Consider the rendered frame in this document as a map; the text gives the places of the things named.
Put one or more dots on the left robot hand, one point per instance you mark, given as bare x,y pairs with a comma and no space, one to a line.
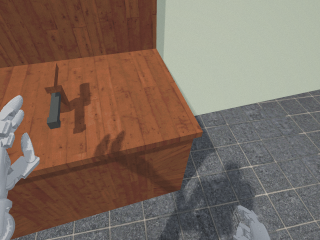
10,118

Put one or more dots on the right robot hand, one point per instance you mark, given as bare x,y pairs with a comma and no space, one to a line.
257,230

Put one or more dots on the counter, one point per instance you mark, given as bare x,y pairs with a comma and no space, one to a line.
126,130

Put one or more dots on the left robot forearm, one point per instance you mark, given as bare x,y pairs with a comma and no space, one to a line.
7,222

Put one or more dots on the tap lever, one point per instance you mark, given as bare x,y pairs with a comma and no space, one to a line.
53,121

